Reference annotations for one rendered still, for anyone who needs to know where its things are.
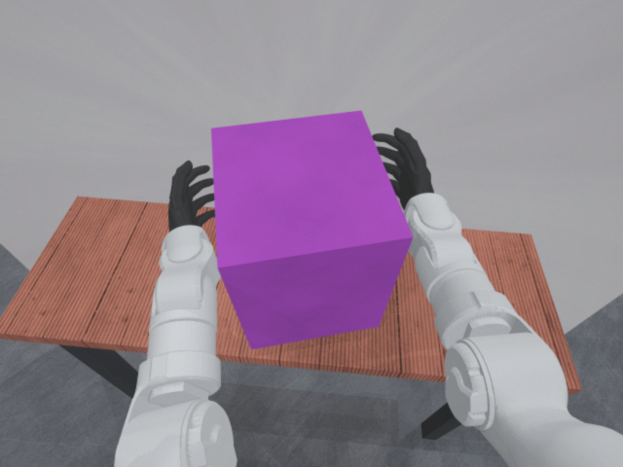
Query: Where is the robot right hand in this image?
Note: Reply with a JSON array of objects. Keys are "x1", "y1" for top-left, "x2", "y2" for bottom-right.
[{"x1": 372, "y1": 127, "x2": 434, "y2": 210}]

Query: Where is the right robot forearm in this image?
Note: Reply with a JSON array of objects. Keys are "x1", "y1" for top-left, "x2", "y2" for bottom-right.
[{"x1": 404, "y1": 193, "x2": 568, "y2": 406}]

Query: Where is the right robot upper arm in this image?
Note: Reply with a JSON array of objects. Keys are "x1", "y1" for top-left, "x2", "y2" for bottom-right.
[{"x1": 445, "y1": 333, "x2": 623, "y2": 467}]

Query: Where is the robot left hand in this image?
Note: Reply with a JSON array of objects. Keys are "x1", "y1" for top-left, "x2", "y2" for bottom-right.
[{"x1": 168, "y1": 161, "x2": 215, "y2": 232}]

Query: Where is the left robot forearm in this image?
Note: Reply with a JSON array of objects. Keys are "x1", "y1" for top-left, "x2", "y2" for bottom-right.
[{"x1": 114, "y1": 225, "x2": 221, "y2": 467}]

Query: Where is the left robot upper arm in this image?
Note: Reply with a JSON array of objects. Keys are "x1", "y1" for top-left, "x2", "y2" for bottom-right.
[{"x1": 115, "y1": 399, "x2": 237, "y2": 467}]

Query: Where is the table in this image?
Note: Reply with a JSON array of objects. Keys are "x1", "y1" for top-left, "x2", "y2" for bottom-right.
[{"x1": 0, "y1": 197, "x2": 582, "y2": 440}]

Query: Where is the carton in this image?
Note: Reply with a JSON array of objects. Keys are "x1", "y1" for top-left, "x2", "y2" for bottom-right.
[{"x1": 211, "y1": 111, "x2": 413, "y2": 349}]

